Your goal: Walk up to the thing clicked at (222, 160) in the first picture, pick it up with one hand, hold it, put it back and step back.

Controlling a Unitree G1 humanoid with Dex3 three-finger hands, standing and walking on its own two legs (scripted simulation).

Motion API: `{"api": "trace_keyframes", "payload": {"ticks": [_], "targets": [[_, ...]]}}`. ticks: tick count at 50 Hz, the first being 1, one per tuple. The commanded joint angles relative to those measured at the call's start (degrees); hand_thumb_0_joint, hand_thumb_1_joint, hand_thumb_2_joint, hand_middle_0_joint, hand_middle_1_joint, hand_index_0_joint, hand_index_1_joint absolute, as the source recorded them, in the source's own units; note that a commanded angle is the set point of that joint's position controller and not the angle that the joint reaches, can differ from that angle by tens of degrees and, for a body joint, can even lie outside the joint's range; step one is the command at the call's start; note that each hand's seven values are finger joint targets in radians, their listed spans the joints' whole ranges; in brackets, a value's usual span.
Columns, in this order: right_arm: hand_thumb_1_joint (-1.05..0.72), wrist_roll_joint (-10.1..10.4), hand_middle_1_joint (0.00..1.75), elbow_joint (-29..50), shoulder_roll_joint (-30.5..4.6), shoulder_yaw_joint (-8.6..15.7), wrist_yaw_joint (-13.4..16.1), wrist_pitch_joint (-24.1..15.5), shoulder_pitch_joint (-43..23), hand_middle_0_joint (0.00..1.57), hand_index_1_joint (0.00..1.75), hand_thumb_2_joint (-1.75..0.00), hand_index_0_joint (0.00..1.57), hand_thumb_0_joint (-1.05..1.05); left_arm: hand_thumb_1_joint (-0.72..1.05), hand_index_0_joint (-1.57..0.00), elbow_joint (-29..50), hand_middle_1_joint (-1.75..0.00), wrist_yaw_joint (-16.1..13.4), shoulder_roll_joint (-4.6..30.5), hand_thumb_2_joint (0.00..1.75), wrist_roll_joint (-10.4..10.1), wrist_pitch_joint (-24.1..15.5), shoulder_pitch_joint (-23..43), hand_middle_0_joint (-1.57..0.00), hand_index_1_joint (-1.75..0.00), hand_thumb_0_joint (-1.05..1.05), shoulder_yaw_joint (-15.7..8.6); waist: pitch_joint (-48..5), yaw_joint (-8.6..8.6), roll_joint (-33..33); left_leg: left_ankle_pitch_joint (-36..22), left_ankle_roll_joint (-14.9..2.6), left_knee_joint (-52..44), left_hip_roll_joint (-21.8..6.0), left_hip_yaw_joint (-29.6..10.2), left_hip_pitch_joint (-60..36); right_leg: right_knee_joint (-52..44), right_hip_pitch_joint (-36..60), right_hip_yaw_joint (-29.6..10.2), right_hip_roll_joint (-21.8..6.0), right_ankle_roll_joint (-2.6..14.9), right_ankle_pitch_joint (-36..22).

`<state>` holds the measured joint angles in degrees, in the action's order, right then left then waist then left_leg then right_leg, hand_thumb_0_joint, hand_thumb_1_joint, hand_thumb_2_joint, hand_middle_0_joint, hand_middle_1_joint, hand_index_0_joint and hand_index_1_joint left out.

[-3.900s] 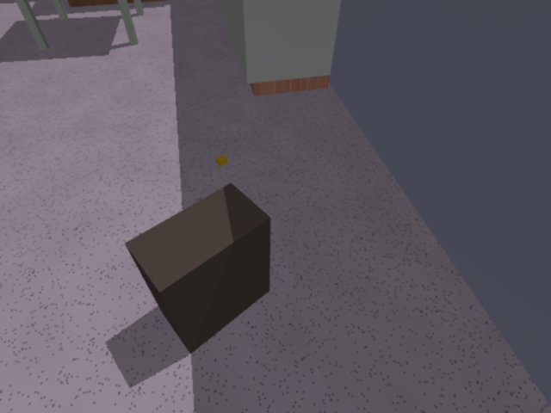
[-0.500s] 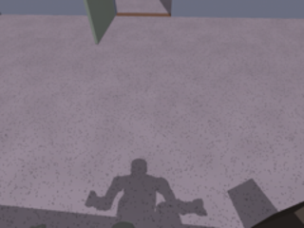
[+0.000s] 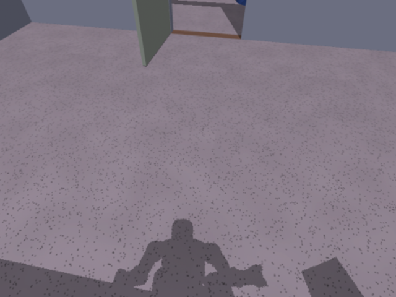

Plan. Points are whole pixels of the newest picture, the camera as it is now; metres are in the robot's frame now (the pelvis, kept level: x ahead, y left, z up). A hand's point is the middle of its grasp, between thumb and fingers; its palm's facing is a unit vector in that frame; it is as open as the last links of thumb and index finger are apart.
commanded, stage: walk up
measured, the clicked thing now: out of the picture -0.14 -1.49 -0.74
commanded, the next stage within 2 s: stand in 0.62 s
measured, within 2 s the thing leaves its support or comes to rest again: neither
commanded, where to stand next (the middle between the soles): +0.08 -0.01 m, yaw -1 degrees
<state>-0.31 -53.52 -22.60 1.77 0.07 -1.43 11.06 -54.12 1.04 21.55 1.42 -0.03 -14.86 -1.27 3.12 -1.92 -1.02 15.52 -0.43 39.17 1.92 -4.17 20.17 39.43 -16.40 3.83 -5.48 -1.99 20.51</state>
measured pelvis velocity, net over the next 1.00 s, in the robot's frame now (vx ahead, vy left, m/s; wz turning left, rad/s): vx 0.01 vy -0.02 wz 0.01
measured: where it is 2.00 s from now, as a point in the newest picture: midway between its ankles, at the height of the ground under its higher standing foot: outside the picture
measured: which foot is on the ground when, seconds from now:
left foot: down 0.00-1.00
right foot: down 0.00-1.00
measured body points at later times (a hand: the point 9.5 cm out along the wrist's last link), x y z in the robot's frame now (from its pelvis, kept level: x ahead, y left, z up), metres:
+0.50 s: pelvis +0.02 -0.01 +0.02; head +0.03 +0.00 +0.47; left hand +0.12 +0.30 -0.11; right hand +0.12 -0.31 -0.10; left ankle +0.05 +0.12 -0.72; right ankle +0.01 -0.15 -0.72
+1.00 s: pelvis +0.01 -0.02 +0.03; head +0.02 -0.02 +0.48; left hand +0.07 +0.29 -0.10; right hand +0.11 -0.31 -0.10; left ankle +0.05 +0.12 -0.72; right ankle +0.01 -0.15 -0.72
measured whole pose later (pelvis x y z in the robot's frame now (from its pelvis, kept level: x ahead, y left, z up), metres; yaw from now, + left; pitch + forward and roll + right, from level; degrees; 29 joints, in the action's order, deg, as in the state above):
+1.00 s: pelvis +0.01 -0.02 +0.03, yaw +0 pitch -3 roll +0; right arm -0.3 -65.5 -19.6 0.1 -0.4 -0.1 2.9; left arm -66.3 0.6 20.4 0.7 -0.1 -5.8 -0.4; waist 3.7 -1.4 -0.7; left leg 7.8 1.6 20.2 0.0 -5.4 9.6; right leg 19.6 -5.5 5.2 -3.3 -1.7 11.0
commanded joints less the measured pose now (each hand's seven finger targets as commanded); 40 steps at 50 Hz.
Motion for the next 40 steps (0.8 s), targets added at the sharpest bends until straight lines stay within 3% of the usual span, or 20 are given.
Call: {"api": "trace_keyframes", "payload": {"ticks": [1,2,3,5,7,9,13,19,24,30,31,33,35,37,40], "targets": [[-0.90,-0.32,0.30,3.13,-14.33,3.05,0.58,-1.62,-2.89,0.20,0.30,-0.90,0.20,0.00,0.90,-0.20,2.83,-0.30,-0.71,12.33,0.90,-1.13,-1.97,2.42,-0.20,-0.30,0.00,-3.05,-4.00,0.39,1.21,7.44,-7.82,-14.91,-10.52,-17.77,0.54,-7.48,1.09,-4.47,1.27,3.90,6.46],[-0.90,-0.15,0.30,2.62,-13.43,2.54,0.47,-1.41,-4.02,0.20,0.30,-0.90,0.20,0.00,0.90,-0.20,2.37,-0.30,-0.69,12.28,0.90,-0.97,-2.20,2.83,-0.20,-0.30,0.00,-3.07,-1.88,0.04,2.29,7.48,-5.72,-14.17,-8.62,-14.78,3.66,-11.75,3.70,-5.65,-0.11,4.42,5.84],[-0.90,0.02,0.30,2.16,-12.07,2.14,0.32,-1.25,-4.57,0.20,0.30,-0.90,0.20,0.00,0.90,-0.20,2.09,-0.30,-0.74,12.76,0.90,-0.70,-2.56,3.65,-0.20,-0.30,0.00,-3.00,-1.30,0.25,2.97,4.02,-3.79,-12.45,-6.23,-10.48,3.95,-14.05,5.19,-6.28,-2.25,5.17,3.84],[-0.90,0.16,0.30,0.49,-11.25,1.65,0.28,-1.22,-4.03,0.20,0.30,-0.90,0.20,0.00,0.90,-0.20,1.78,-0.30,-1.01,13.97,0.90,-0.74,-2.91,5.23,-0.20,-0.30,0.00,-2.91,-2.84,1.45,2.72,-5.03,-2.08,-8.83,-3.56,-5.81,-1.22,-15.26,3.47,-8.81,-5.48,6.60,-3.50],[-0.90,0.10,0.30,-1.05,-11.15,1.56,0.24,-1.35,-3.23,0.20,0.30,-0.90,0.20,0.00,0.90,-0.20,1.16,-0.30,-1.15,13.76,0.90,-1.06,-2.90,6.44,-0.20,-0.30,0.00,-2.69,-4.57,1.80,1.36,-11.41,-2.19,-8.63,-3.96,-5.64,-4.84,-14.18,3.55,-6.57,-5.14,6.13,-8.70],[-0.90,0.17,0.30,-1.71,-11.34,1.57,0.22,-1.35,-4.20,0.20,0.30,-0.90,0.20,0.00,0.90,-0.20,0.66,-0.30,-1.26,13.27,0.90,-1.20,-2.67,7.24,-0.20,-0.30,0.00,-2.51,-5.33,1.32,1.28,-13.96,-2.85,-9.79,-5.14,-6.67,-5.53,-14.33,4.89,-4.20,-3.89,5.08,-9.01],[-0.90,0.34,0.30,-3.28,-10.79,1.15,0.38,-1.06,-4.91,0.20,0.30,-0.90,0.20,0.00,0.90,-0.20,-0.56,-0.30,-1.32,13.40,0.90,-1.19,-2.36,8.47,-0.20,-0.30,0.00,-2.45,-6.69,1.11,2.79,-16.05,-2.68,-10.63,-5.40,-6.47,-5.55,-15.08,8.61,-3.51,-4.03,4.88,-10.32],[-0.90,0.10,0.30,-5.30,-11.08,0.84,0.43,-0.82,-6.77,0.20,0.30,-0.90,0.20,0.00,0.90,-0.20,-2.36,-0.30,-1.28,12.54,0.90,-1.31,-1.78,11.12,-0.20,-0.30,0.00,-2.22,-4.72,0.89,0.29,-14.29,-2.56,-14.72,-5.97,-7.97,-3.92,-16.80,10.47,-2.37,-2.98,4.07,-8.17],[-0.90,0.00,0.30,-6.59,-11.10,0.74,0.58,-0.93,-7.16,0.20,0.30,-0.90,0.20,0.00,0.90,-0.20,-3.83,-0.30,-1.26,12.33,0.90,-1.28,-1.77,11.63,-0.20,-0.30,0.00,-2.34,-7.74,0.97,-0.84,-20.09,-2.45,-15.11,-6.30,-7.27,-6.56,-17.13,13.76,-1.73,-3.13,3.84,-12.75],[-0.90,0.00,0.30,-7.18,-10.64,0.51,0.63,-0.61,-8.93,0.20,0.30,-0.90,0.20,0.00,0.90,-0.20,-5.46,-0.30,-1.15,11.79,0.90,-1.32,-1.52,12.75,-0.20,-0.30,0.00,-2.34,-6.02,0.93,-1.11,-18.37,-2.04,-16.97,-6.22,-7.41,-6.15,-19.29,13.89,-1.34,-2.75,3.33,-10.63],[-0.90,-0.06,0.30,-6.97,-9.99,0.57,0.64,-0.59,-10.40,0.20,0.30,-0.90,0.20,0.00,0.90,-0.20,-6.07,-0.30,-1.27,11.14,0.90,-1.49,-1.43,12.46,-0.20,-0.30,0.00,-1.77,-5.05,0.58,-0.98,-22.58,-1.17,-17.73,-7.65,-6.64,-8.52,-19.95,12.51,-2.82,-3.20,2.87,-13.18],[-0.90,0.19,0.30,-7.26,-10.01,0.46,0.65,-0.55,-9.95,0.20,0.30,-0.90,0.20,0.00,0.90,-0.20,-6.73,-0.30,-1.37,11.51,0.90,-1.53,-1.34,12.23,-0.20,-0.30,0.00,-1.85,-6.13,0.89,-0.73,-24.47,-0.73,-17.28,-7.86,-6.65,-11.38,-20.42,12.20,-2.78,-3.12,2.70,-14.62],[-0.90,0.16,0.30,-7.61,-10.51,0.64,0.70,-0.23,-9.89,0.20,0.30,-0.90,0.20,0.00,0.90,-0.20,-6.93,-0.30,-1.35,11.04,0.90,-1.48,-1.21,12.72,-0.20,-0.30,0.00,-1.77,-5.19,1.15,-0.96,-20.28,-0.61,-18.73,-7.56,-6.12,-9.50,-21.60,13.14,-3.04,-2.89,2.41,-12.76],[-0.90,0.19,0.30,-7.48,-10.03,0.66,0.54,0.01,-10.78,0.20,0.30,-0.90,0.20,0.00,0.90,-0.20,-7.31,-0.30,-1.31,11.27,0.90,-1.35,-1.43,12.75,-0.20,-0.30,0.00,-1.66,-5.87,1.24,0.09,-20.55,-0.51,-18.82,-7.57,-5.68,-10.53,-22.17,13.22,-3.16,-3.24,2.55,-14.09],[-0.90,0.19,0.30,-7.84,-9.98,0.66,0.45,0.13,-10.56,0.20,0.30,-0.90,0.20,0.00,0.90,-0.20,-7.97,-0.30,-1.30,11.34,0.90,-1.22,-1.51,12.73,-0.20,-0.30,0.00,-1.65,-5.87,1.49,0.64,-16.98,-0.37,-19.98,-7.60,-5.41,-10.91,-23.31,13.03,-3.61,-3.18,2.41,-11.54]]}}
